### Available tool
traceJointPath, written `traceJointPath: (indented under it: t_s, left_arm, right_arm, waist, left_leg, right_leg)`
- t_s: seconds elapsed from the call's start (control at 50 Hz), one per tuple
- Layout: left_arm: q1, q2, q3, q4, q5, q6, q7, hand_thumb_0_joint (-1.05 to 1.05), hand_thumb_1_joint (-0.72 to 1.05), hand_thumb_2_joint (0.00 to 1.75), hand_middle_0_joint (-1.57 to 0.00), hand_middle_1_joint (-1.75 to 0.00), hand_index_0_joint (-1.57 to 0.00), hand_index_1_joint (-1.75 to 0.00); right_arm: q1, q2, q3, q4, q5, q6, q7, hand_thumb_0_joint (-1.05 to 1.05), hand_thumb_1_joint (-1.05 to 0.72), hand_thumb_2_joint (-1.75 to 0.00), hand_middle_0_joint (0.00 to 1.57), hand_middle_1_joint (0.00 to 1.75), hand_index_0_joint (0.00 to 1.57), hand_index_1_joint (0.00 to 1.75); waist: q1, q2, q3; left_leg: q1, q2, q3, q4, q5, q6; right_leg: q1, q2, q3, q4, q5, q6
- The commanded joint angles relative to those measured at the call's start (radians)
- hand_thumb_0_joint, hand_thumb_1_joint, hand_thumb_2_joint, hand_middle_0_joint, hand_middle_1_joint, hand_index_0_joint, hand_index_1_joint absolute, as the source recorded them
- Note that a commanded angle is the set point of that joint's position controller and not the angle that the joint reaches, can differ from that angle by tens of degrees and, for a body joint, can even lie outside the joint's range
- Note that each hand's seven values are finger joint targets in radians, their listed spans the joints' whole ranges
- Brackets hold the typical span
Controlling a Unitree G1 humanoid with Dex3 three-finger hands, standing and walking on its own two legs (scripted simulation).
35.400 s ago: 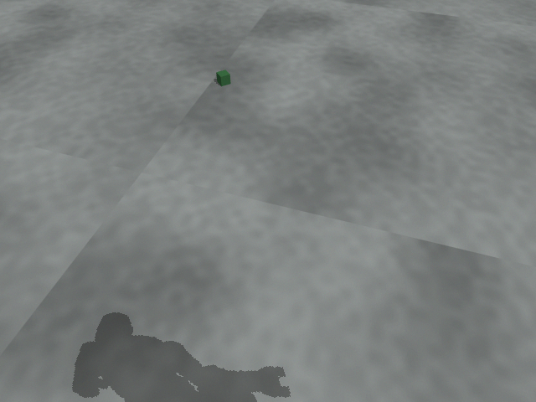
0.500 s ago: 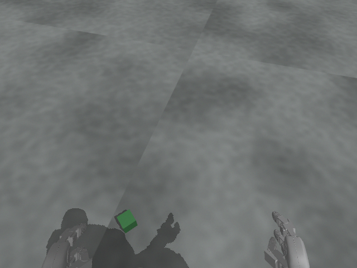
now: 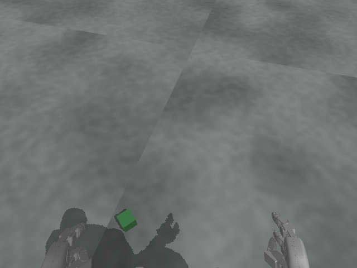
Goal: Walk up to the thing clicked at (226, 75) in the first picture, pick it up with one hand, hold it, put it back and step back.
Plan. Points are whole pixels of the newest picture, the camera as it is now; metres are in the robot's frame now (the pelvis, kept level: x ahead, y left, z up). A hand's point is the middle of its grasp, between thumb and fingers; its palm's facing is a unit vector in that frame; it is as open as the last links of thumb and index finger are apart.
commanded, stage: home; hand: left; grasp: from above
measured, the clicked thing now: (127, 220) +0.47 +0.23 -0.68
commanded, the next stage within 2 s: stand in 0.28 s
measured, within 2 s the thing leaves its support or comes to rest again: neither
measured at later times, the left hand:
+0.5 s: hand out of the picture +0.16 +0.21 -0.08, palm faces +0.02 -0.95 -0.32, open 7.4 cm
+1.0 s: hand out of the picture +0.01 +0.25 -0.10, palm faces +0.04 -0.94 -0.33, open 7.4 cm
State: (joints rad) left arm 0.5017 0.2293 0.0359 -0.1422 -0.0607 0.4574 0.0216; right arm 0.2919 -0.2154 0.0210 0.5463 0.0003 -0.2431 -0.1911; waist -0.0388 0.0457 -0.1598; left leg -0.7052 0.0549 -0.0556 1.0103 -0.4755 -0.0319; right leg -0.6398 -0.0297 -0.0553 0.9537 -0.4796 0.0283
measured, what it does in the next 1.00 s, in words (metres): rises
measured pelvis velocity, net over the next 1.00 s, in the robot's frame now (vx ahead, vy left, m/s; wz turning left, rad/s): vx -0.01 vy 0.02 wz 0.01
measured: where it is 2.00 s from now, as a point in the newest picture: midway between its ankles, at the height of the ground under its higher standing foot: outside the picture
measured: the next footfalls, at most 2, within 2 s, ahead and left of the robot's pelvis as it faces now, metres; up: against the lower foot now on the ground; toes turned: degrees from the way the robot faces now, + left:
none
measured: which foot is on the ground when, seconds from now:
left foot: down 0.00-1.00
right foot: down 0.00-1.00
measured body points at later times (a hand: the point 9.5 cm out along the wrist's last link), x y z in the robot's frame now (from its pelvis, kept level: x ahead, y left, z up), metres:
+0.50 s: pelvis -0.01 +0.00 +0.01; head +0.01 +0.01 +0.46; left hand +0.16 +0.26 -0.05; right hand +0.14 -0.25 -0.09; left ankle +0.02 +0.13 -0.68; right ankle +0.00 -0.14 -0.68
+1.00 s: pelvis -0.01 +0.02 +0.06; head -0.02 +0.02 +0.51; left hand +0.01 +0.30 -0.08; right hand +0.06 -0.26 -0.08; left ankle +0.02 +0.13 -0.68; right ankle +0.00 -0.14 -0.68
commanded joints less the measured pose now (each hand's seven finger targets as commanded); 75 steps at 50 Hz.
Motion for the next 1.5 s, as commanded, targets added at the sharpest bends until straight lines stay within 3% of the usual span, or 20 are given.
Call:
traceJointPath:
  t_s: [0.0,0.02,0.1,0.34,0.36,0.38,0.4,0.42,0.46,0.5,0.66,0.76,0.84,0.92,1.0,1.1,1.22,1.3,1.36,1.48]
  left_arm:
    - [-0.02,0.102,0.064,-0.187,0.009,-0.054,0.006,0.0,0.9,0.9,-0.2,-0.3,-0.2,-0.3]
    - [-0.002,0.106,0.067,-0.194,0.008,-0.052,0.007,0.0,0.9,0.9,-0.2,-0.3,-0.2,-0.3]
    - [-0.015,0.099,0.054,-0.188,0.011,-0.051,0.006,0.0,0.9,0.9,-0.2,-0.3,-0.2,-0.3]
    - [-0.027,0.105,0.053,-0.193,0.011,-0.044,0.006,0.0,0.9,0.9,-0.2,-0.3,-0.2,-0.3]
    - [-0.303,0.184,0.06,0.158,0.122,-0.262,0.047,0.0,0.9,0.9,-0.2,-0.3,-0.2,-0.3]
    - [-0.204,0.212,0.079,0.342,0.134,-0.33,0.041,0.0,0.9,0.9,-0.2,-0.3,-0.2,-0.3]
    - [-0.195,0.228,0.071,0.384,0.131,-0.364,0.034,0.0,0.9,0.9,-0.2,-0.3,-0.2,-0.3]
    - [-0.205,0.241,0.061,0.431,0.135,-0.389,0.031,0.0,0.9,0.9,-0.2,-0.3,-0.2,-0.3]
    - [-0.266,0.221,0.055,0.504,0.128,-0.406,0.018,0.0,0.9,0.9,-0.2,-0.3,-0.2,-0.3]
    - [-0.278,0.215,0.059,0.589,0.112,-0.415,0.018,0.0,0.9,0.9,-0.2,-0.3,-0.2,-0.3]
    - [-0.302,0.211,0.054,0.875,0.102,-0.463,0.021,0.0,0.9,0.9,-0.2,-0.3,-0.2,-0.3]
    - [-0.297,0.22,0.047,1.004,0.1,-0.466,0.019,0.0,0.9,0.9,-0.2,-0.3,-0.2,-0.3]
    - [-0.297,0.228,0.042,1.076,0.098,-0.467,0.018,0.0,0.9,0.9,-0.2,-0.3,-0.2,-0.3]
    - [-0.299,0.241,0.037,1.131,0.097,-0.474,0.02,0.0,0.9,0.9,-0.2,-0.3,-0.2,-0.3]
    - [-0.306,0.242,0.029,1.171,0.098,-0.47,0.02,0.0,0.9,0.9,-0.2,-0.3,-0.2,-0.3]
    - [-0.316,0.254,0.029,1.195,0.095,-0.474,0.019,0.0,0.9,0.9,-0.2,-0.3,-0.2,-0.3]
    - [-0.313,0.263,0.029,1.218,0.095,-0.468,0.013,0.0,0.9,0.9,-0.2,-0.3,-0.2,-0.3]
    - [-0.336,0.28,0.032,1.216,0.093,-0.476,0.011,0.0,0.9,0.9,-0.2,-0.3,-0.2,-0.3]
    - [-0.343,0.276,0.029,1.222,0.092,-0.475,0.011,0.0,0.9,0.9,-0.2,-0.3,-0.2,-0.3]
    - [-0.363,0.282,0.031,1.226,0.083,-0.482,0.01,0.0,0.9,0.9,-0.2,-0.3,-0.2,-0.3]
  right_arm:
    - [-0.075,-0.128,-0.05,-0.169,0.004,-0.061,-0.01,0.0,-0.9,-0.9,0.2,0.3,0.2,0.3]
    - [-0.067,-0.131,-0.053,-0.169,0.004,-0.062,-0.01,0.0,-0.9,-0.9,0.2,0.3,0.2,0.3]
    - [-0.064,-0.13,-0.052,-0.163,0.003,-0.06,-0.01,0.0,-0.9,-0.9,0.2,0.3,0.2,0.3]
    - [-0.076,-0.125,-0.046,-0.165,0.005,-0.056,-0.008,0.0,-0.9,-0.9,0.2,0.3,0.2,0.3]
    - [-0.14,-0.247,-0.089,0.084,-0.114,0.058,0.051,0.0,-0.9,-0.9,0.2,0.3,0.2,0.3]
    - [-0.148,-0.256,-0.107,0.094,-0.117,0.102,0.084,0.0,-0.9,-0.9,0.2,0.3,0.2,0.3]
    - [-0.145,-0.258,-0.111,0.065,-0.116,0.126,0.101,0.0,-0.9,-0.9,0.2,0.3,0.2,0.3]
    - [-0.137,-0.262,-0.112,0.08,-0.105,0.138,0.12,0.0,-0.9,-0.9,0.2,0.3,0.2,0.3]
    - [-0.112,-0.226,-0.1,0.14,-0.065,0.145,0.159,0.0,-0.9,-0.9,0.2,0.3,0.2,0.3]
    - [-0.141,-0.228,-0.109,0.164,-0.05,0.151,0.176,0.0,-0.9,-0.9,0.2,0.3,0.2,0.3]
    - [-0.149,-0.245,-0.112,0.294,-0.05,0.192,0.171,0.0,-0.9,-0.9,0.2,0.3,0.2,0.3]
    - [-0.16,-0.26,-0.107,0.359,-0.043,0.21,0.163,0.0,-0.9,-0.9,0.2,0.3,0.2,0.3]
    - [-0.16,-0.27,-0.105,0.403,-0.036,0.219,0.164,0.0,-0.9,-0.9,0.2,0.3,0.2,0.3]
    - [-0.153,-0.267,-0.105,0.439,-0.029,0.22,0.162,0.0,-0.9,-0.9,0.2,0.3,0.2,0.3]
    - [-0.159,-0.267,-0.1,0.463,-0.028,0.227,0.164,0.0,-0.9,-0.9,0.2,0.3,0.2,0.3]
    - [-0.162,-0.263,-0.095,0.485,-0.026,0.226,0.166,0.0,-0.9,-0.9,0.2,0.3,0.2,0.3]
    - [-0.181,-0.281,-0.094,0.497,-0.026,0.236,0.17,0.0,-0.9,-0.9,0.2,0.3,0.2,0.3]
    - [-0.176,-0.271,-0.089,0.504,-0.024,0.231,0.173,0.0,-0.9,-0.9,0.2,0.3,0.2,0.3]
    - [-0.179,-0.281,-0.087,0.508,-0.023,0.231,0.174,0.0,-0.9,-0.9,0.2,0.3,0.2,0.3]
    - [-0.176,-0.285,-0.077,0.522,-0.023,0.225,0.173,0.0,-0.9,-0.9,0.2,0.3,0.2,0.3]
  waist:
    - [0.0,-0.015,-0.061]
    - [0.003,-0.011,-0.109]
    - [-0.006,-0.004,-0.085]
    - [0.001,0.002,-0.06]
    - [0.077,-0.062,0.159]
    - [0.077,-0.124,0.088]
    - [0.054,-0.132,0.08]
    - [0.056,-0.107,0.057]
    - [0.056,-0.086,0.055]
    - [0.069,-0.06,0.047]
    - [0.065,-0.007,0.103]
    - [0.062,-0.001,0.175]
    - [0.059,0.006,0.2]
    - [0.053,-0.03,0.182]
    - [0.049,-0.03,0.234]
    - [0.051,-0.04,0.215]
    - [0.057,-0.02,0.268]
    - [0.049,-0.054,0.229]
    - [0.048,-0.049,0.245]
    - [0.046,-0.052,0.194]
  left_leg:
    - [0.096,-0.045,0.027,-0.161,0.154,0.041]
    - [0.116,-0.046,0.026,-0.151,0.207,0.041]
    - [0.12,-0.045,0.028,-0.148,0.227,0.04]
    - [0.106,-0.043,0.021,-0.166,0.176,0.04]
    - [0.127,-0.009,-0.022,-0.234,0.37,0.087]
    - [0.184,-0.021,0.019,-0.222,0.34,0.1]
    - [0.206,-0.028,0.005,-0.214,0.319,0.097]
    - [0.234,-0.037,0.001,-0.223,0.289,0.095]
    - [0.291,-0.042,0.016,-0.272,0.239,0.09]
    - [0.327,-0.027,-0.007,-0.302,0.292,0.088]
    - [0.424,0.016,-0.055,-0.451,0.349,0.091]
    - [0.425,0.029,-0.076,-0.584,0.22,0.079]
    - [0.455,0.036,-0.087,-0.659,0.168,0.072]
    - [0.534,0.032,-0.061,-0.648,0.298,0.066]
    - [0.513,0.036,-0.069,-0.692,0.21,0.06]
    - [0.536,0.036,-0.059,-0.701,0.259,0.058]
    - [0.484,0.041,-0.071,-0.738,0.105,0.054]
    - [0.527,0.035,-0.052,-0.709,0.21,0.053]
    - [0.516,0.037,-0.054,-0.712,0.203,0.051]
    - [0.574,0.048,-0.04,-0.695,0.348,0.052]
  right_leg:
    - [0.022,0.044,-0.02,-0.168,0.147,-0.021]
    - [0.047,0.043,-0.02,-0.155,0.199,-0.021]
    - [0.035,0.043,-0.019,-0.15,0.22,-0.02]
    - [0.026,0.045,-0.022,-0.162,0.17,-0.022]
    - [0.212,-0.032,0.036,-0.196,0.173,-0.059]
    - [0.226,-0.05,0.103,-0.242,0.158,-0.087]
    - [0.188,-0.049,0.14,-0.269,0.161,-0.113]
    - [0.241,-0.063,0.149,-0.27,0.172,-0.108]
    - [0.243,-0.079,0.143,-0.278,0.173,-0.089]
    - [0.26,-0.067,0.113,-0.285,0.201,-0.069]
    - [0.361,-0.058,0.069,-0.379,0.288,-0.04]
    - [0.426,-0.059,0.068,-0.486,0.25,-0.037]
    - [0.466,-0.063,0.062,-0.537,0.252,-0.029]
    - [0.483,-0.083,0.075,-0.588,0.3,-0.029]
    - [0.474,-0.077,0.067,-0.617,0.241,-0.023]
    - [0.499,-0.09,0.076,-0.642,0.27,-0.023]
    - [0.471,-0.075,0.072,-0.658,0.167,-0.021]
    - [0.477,-0.094,0.096,-0.676,0.191,-0.029]
    - [0.473,-0.093,0.097,-0.681,0.181,-0.028]
    - [0.516,-0.102,0.1,-0.679,0.319,-0.029]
